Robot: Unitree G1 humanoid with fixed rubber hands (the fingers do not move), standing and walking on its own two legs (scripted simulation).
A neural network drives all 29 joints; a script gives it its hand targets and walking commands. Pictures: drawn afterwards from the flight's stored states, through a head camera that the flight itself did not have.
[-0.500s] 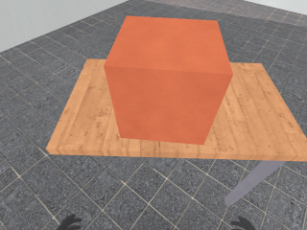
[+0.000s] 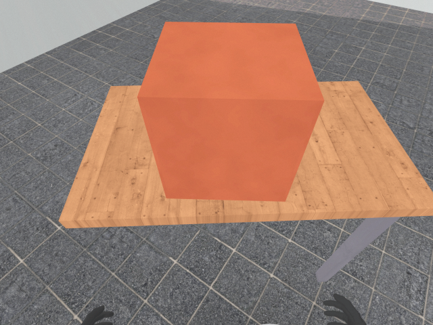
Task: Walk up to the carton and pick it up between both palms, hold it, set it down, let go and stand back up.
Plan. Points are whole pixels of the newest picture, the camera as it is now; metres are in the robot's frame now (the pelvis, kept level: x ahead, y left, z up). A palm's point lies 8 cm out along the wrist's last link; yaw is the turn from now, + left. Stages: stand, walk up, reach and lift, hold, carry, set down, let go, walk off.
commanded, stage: walk up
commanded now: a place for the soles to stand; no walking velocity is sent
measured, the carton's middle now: (227, 115) +0.51 -0.01 +0.09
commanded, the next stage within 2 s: reach and lift in 0.18 s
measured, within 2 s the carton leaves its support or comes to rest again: neither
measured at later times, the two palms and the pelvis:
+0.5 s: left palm (105, 298) +0.17 +0.22 -0.06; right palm (360, 311) +0.15 -0.26 -0.08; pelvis -0.01 -0.02 +0.00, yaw +1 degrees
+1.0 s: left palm (80, 299) +0.15 +0.23 +0.01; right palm (364, 294) +0.17 -0.24 -0.02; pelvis -0.02 -0.04 +0.01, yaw +2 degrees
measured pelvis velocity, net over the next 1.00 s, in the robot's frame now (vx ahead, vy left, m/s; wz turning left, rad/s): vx -0.02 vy -0.04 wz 0.04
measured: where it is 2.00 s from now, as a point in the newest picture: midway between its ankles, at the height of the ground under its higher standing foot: outside the picture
